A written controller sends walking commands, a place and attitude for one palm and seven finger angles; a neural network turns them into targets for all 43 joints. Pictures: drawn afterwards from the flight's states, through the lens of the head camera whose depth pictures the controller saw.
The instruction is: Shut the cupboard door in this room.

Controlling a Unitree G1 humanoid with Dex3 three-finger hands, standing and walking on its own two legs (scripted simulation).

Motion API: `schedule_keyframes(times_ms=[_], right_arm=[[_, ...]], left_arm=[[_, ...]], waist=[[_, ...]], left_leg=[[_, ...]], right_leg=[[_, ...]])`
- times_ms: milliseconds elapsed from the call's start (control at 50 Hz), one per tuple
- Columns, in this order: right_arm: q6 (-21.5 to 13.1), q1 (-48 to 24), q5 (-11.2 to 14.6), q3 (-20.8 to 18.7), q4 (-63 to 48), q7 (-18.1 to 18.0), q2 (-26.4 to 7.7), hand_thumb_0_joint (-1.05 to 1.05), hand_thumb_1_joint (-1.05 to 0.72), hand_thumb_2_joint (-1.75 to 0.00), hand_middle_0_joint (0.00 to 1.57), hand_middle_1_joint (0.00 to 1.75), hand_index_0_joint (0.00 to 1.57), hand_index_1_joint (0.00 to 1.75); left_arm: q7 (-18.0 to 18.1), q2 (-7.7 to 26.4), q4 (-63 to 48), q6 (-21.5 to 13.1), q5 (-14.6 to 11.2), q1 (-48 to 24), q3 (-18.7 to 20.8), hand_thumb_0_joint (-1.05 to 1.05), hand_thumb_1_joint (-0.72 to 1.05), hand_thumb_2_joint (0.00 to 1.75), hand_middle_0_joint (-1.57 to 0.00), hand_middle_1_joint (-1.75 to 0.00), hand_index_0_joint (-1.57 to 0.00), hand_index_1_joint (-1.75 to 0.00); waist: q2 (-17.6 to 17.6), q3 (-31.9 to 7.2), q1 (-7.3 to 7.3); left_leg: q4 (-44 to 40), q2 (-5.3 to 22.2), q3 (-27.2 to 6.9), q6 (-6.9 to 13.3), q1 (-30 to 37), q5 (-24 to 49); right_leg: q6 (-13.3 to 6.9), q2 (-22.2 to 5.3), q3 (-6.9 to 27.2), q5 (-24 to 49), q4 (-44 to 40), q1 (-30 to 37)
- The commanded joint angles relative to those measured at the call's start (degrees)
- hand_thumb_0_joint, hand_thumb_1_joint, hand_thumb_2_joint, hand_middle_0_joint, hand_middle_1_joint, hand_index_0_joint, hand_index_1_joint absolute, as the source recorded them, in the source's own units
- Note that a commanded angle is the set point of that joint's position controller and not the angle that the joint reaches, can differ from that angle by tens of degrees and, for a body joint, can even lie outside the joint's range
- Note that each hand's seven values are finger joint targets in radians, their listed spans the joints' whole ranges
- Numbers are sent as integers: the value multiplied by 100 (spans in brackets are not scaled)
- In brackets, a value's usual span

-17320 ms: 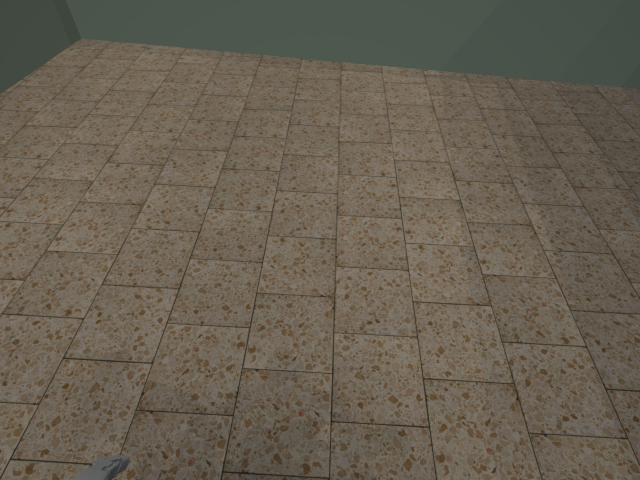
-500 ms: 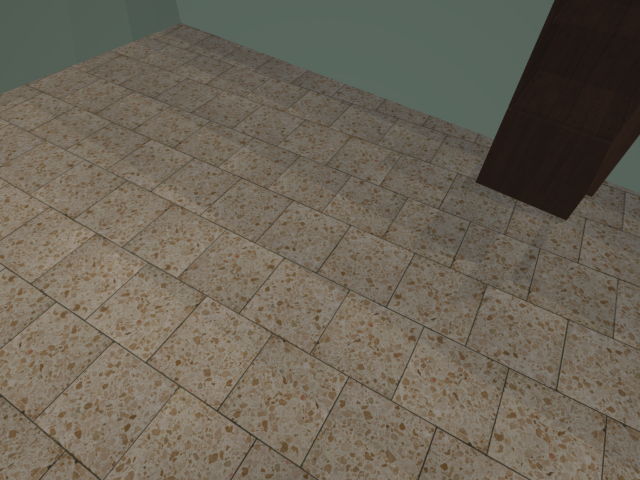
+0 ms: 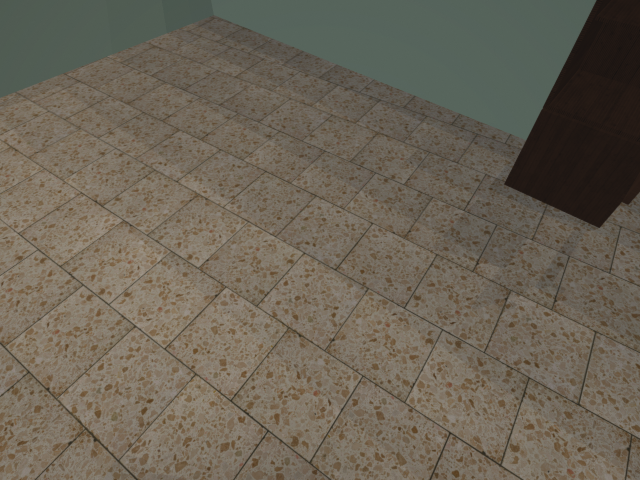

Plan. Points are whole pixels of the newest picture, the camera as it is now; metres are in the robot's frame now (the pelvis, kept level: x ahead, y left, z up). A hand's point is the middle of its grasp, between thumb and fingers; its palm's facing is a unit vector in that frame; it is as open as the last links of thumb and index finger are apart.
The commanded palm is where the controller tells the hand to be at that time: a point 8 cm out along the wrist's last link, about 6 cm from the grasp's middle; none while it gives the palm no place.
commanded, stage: stand and wait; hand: left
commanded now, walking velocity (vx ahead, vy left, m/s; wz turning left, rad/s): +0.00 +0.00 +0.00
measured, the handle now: out of the picture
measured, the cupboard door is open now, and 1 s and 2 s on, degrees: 87 87 87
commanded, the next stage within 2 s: turn or walk to find it in 0.10 s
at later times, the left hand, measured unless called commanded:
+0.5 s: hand out of the picture +0.02 +0.18 -0.19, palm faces +0.13 -0.97 -0.20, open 7.4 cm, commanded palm none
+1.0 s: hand out of the picture +0.01 +0.13 -0.14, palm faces +0.35 -0.89 -0.30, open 7.4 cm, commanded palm none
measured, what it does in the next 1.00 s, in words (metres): steps on the spot, turning left: right foot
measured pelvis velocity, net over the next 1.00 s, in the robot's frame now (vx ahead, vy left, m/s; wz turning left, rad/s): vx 0.00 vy -0.09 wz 0.36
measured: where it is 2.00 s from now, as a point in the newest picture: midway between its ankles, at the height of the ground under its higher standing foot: outside the picture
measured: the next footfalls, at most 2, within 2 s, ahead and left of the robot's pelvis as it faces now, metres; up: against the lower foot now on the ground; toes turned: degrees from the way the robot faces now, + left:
right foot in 0.84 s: +0.08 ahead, -0.17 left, +0.00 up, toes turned +14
left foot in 1.32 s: -0.08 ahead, +0.03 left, +0.00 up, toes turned +34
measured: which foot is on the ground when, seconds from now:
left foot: down 0.00-0.84, up 0.86-1.00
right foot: down 0.00-0.44, up 0.46-0.82, down 0.84-1.00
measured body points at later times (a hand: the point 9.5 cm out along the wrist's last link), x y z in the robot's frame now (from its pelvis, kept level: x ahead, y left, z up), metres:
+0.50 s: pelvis +0.01 -0.01 -0.01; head +0.06 +0.02 +0.44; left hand +0.01 +0.24 -0.18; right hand +0.07 -0.26 -0.15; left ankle +0.03 +0.09 -0.74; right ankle -0.04 -0.13 -0.70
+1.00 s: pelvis +0.00 -0.09 +0.00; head +0.03 -0.11 +0.45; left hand -0.01 +0.17 -0.12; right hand +0.14 -0.32 -0.16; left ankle -0.05 +0.06 -0.65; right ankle +0.04 -0.18 -0.74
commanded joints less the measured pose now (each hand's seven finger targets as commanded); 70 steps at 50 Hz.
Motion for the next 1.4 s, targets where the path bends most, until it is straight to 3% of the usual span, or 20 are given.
schedule_keyframes(times_ms=[0,60,180,340,380,420,460,560,700,780,800,820,840,880,960,1200,1260,1300,1320,1380], right_arm=[[-103,75,83,-207,-229,-14,-873,0,-90,-90,20,30,20,30],[-28,-36,9,-208,-208,-6,-970,0,-90,-90,20,30,20,30],[91,146,-2,-75,-133,10,-686,0,-90,-90,20,30,20,30],[158,-66,2,-185,-475,22,-764,0,-90,-90,20,30,20,30],[93,246,-1,-211,-448,42,-941,0,-90,-90,20,30,20,30],[52,745,-21,-320,-355,-3,-1407,0,-90,-90,20,30,20,30],[37,714,-10,-328,-385,-70,-1357,0,-90,-90,20,30,20,30],[31,309,-41,-379,-605,-62,-1333,0,-90,-90,20,30,20,30],[132,105,-82,-489,-812,30,-1368,0,-90,-90,20,30,20,30],[200,-230,-56,-550,-1023,78,-1374,0,-90,-90,20,30,20,30],[217,-242,-22,-540,-1067,98,-1160,0,-90,-90,20,30,20,30],[224,-136,7,-477,-1167,121,-752,0,-90,-90,20,30,20,30],[236,-428,-37,-498,-1293,111,-865,0,-90,-90,20,30,20,30],[370,-341,-86,-555,-1183,166,-999,0,-90,-90,20,30,20,30],[381,146,-59,-492,-894,230,-804,0,-90,-90,20,30,20,30],[219,-625,61,-236,-1056,147,-752,0,-90,-90,20,30,20,30],[124,-43,55,-276,-879,151,-945,0,-90,-90,20,30,20,30],[107,301,1,-497,-853,88,-1871,0,-90,-90,20,30,20,30],[169,329,-12,-479,-798,85,-1837,0,-90,-90,20,30,20,30],[137,-391,-35,-364,-933,-7,-1384,0,-90,-90,20,30,20,30]], left_arm=[[76,952,-8,-143,-6,427,151,0,90,90,-20,-30,-20,-30],[41,1042,-65,-167,-11,161,171,0,90,90,-20,-30,-20,-30],[94,764,-137,-7,-49,418,153,0,90,90,-20,-30,-20,-30],[89,988,-334,21,47,407,337,0,90,90,-20,-30,-20,-30],[62,880,-400,68,3,393,333,0,90,90,-20,-30,-20,-30],[88,504,-568,100,-55,287,205,0,90,90,-20,-30,-20,-30],[74,604,-629,147,-21,-52,241,0,90,90,-20,-30,-20,-30],[-20,440,-674,118,0,-113,257,0,90,90,-20,-30,-20,-30],[8,427,-908,155,-29,-208,280,0,90,90,-20,-30,-20,-30],[13,583,-792,89,-43,524,351,0,90,90,-20,-30,-20,-30],[33,824,-758,42,0,745,402,0,90,90,-20,-30,-20,-30],[74,1334,-863,-9,107,716,505,0,90,90,-20,-30,-20,-30],[80,1543,-1025,26,72,474,503,0,90,90,-20,-30,-20,-30],[99,1221,-1230,21,50,-184,510,0,90,90,-20,-30,-20,-30],[47,802,-1236,-40,40,-241,351,0,90,90,-20,-30,-20,-30],[59,1254,-745,-15,115,965,478,0,90,90,-20,-30,-20,-30],[40,1164,-737,38,14,600,470,0,90,90,-20,-30,-20,-30],[6,542,-1039,133,1,410,274,0,90,90,-20,-30,-20,-30],[23,685,-1043,198,21,212,302,0,90,90,-20,-30,-20,-30],[-36,700,-829,241,29,108,356,0,90,90,-20,-30,-20,-30]], waist=[[-262,-231,30],[-1020,325,-18],[-383,473,28],[-497,116,85],[236,-246,-64],[1749,-571,-250],[1112,-455,-256],[549,-740,-139],[1127,-473,-148],[1004,-588,208],[358,-590,299],[-1272,-511,321],[-1646,-125,372],[-1280,418,54],[-761,262,-201],[-1098,-643,381],[-576,-799,-42],[1808,-704,-275],[1241,-591,-313],[1198,-11,-71]], left_leg=[[-97,654,-504,-3,-26,181],[2,580,-276,-111,168,-42],[365,633,-155,-183,-65,335],[1272,719,295,-276,-523,-1037],[384,1087,-339,-9,374,1342],[-432,2324,-2259,1052,1065,3531],[-503,2260,-2256,1197,962,2569],[-384,1715,-1595,951,1167,1936],[-486,1533,-1800,858,372,1279],[-47,1115,-1714,499,-558,292],[440,746,-1424,214,-1165,-436],[1768,47,-534,-208,-2119,-1584],[2996,0,-281,-282,-2118,-2329],[4130,329,-457,-214,-1756,-1865],[4595,342,-61,-360,-1597,-1012],[1491,434,589,-404,-662,-1784],[-359,583,498,-276,863,-32],[-583,2644,-1870,747,1831,3020],[-469,2742,-1414,1035,1377,2804],[-597,1962,-1002,842,726,1898]], right_leg=[[-282,-746,738,865,-1192,541],[-449,-786,806,544,-1437,-240],[-389,-811,565,477,-1288,-121],[-964,-1526,311,3248,-293,432],[-375,-949,-360,2466,672,-65],[142,127,-528,-1661,2545,-1100],[70,-85,121,-1562,3238,-1542],[202,13,68,-849,3037,-1722],[247,148,3,-765,1778,-1057],[229,254,-190,372,-79,372],[161,-118,88,505,-781,984],[-303,-1560,1681,-342,-1455,1269],[-779,-2413,2467,-184,-1730,208],[-840,-2062,1976,-1001,-1939,-1057],[-573,-1243,370,860,-1285,-549],[-973,-1736,142,3700,-327,1089],[-370,-1424,-462,2720,496,176],[302,-312,-730,-1709,2357,-2130],[219,-365,-360,-1689,2926,-1904],[284,-361,-88,-751,3374,-2060]])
